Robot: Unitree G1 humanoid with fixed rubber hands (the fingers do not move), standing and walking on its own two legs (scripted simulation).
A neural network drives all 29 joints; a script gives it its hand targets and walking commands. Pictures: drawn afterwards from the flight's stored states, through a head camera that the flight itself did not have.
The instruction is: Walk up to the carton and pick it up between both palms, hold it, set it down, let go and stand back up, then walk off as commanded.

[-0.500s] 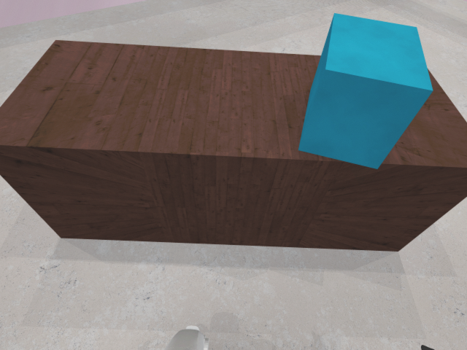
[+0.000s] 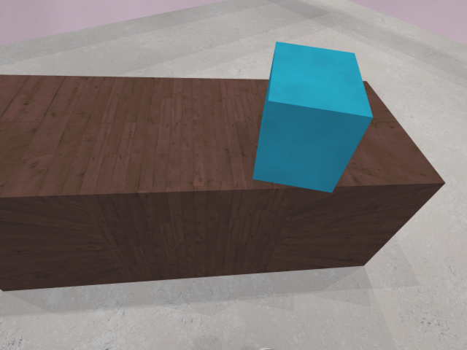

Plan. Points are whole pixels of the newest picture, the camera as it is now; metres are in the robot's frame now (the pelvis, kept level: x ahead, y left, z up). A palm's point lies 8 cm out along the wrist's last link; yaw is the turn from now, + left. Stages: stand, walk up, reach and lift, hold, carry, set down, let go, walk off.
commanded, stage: walk up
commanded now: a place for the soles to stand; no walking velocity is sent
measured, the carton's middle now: (303, 116) +0.74 -0.21 -0.01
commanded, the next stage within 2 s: none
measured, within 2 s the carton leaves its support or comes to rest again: neither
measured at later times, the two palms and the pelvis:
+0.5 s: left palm out of the picture +0.09 +0.27 -0.12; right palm (440, 343) +0.17 -0.37 -0.07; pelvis +0.06 -0.04 +0.00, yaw +1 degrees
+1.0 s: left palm out of the picture +0.15 +0.17 -0.11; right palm out of the picture +0.20 -0.48 -0.08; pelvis +0.12 -0.15 -0.01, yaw +2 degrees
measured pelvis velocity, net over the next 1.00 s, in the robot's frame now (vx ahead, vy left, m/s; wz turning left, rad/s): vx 0.12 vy -0.15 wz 0.04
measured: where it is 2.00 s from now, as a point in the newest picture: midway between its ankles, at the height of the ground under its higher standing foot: outside the picture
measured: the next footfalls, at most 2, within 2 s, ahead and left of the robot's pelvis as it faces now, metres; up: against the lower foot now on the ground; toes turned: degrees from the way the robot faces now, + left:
right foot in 0.02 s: +0.10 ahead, -0.11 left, +0.00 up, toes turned -2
left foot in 0.44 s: +0.17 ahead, +0.07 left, +0.00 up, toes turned +5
